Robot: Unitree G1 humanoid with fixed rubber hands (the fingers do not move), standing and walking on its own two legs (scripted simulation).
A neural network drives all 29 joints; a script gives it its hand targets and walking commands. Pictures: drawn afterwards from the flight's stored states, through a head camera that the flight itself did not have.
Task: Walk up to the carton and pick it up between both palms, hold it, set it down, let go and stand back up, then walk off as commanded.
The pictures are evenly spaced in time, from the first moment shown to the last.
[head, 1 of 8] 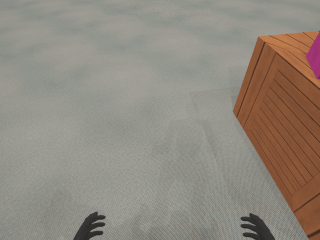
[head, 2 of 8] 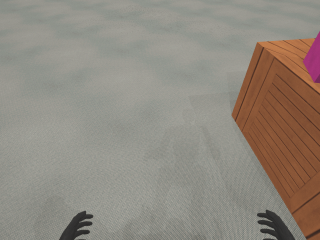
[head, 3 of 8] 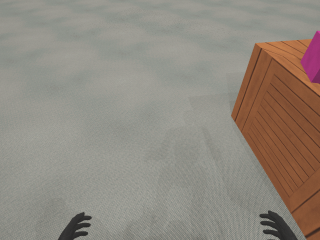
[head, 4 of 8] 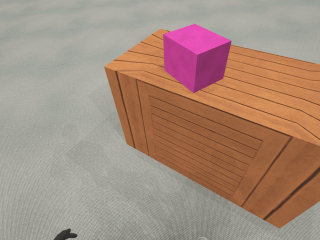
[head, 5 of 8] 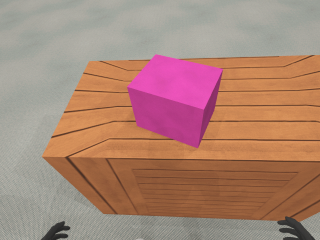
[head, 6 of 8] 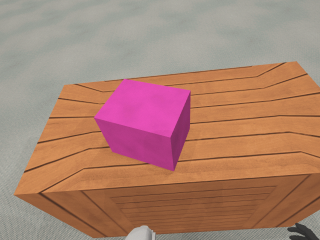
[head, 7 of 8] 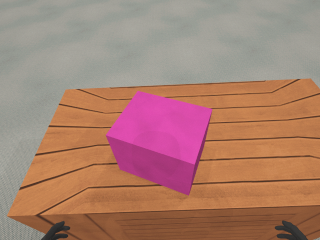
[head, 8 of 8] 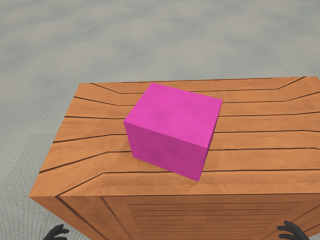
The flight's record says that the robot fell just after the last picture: no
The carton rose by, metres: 0.00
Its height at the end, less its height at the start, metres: +0.00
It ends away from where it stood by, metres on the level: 0.00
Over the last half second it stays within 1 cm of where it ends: yes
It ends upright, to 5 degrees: yes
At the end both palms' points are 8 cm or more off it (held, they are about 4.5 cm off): yes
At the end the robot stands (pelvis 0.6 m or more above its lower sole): yes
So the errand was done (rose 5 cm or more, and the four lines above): no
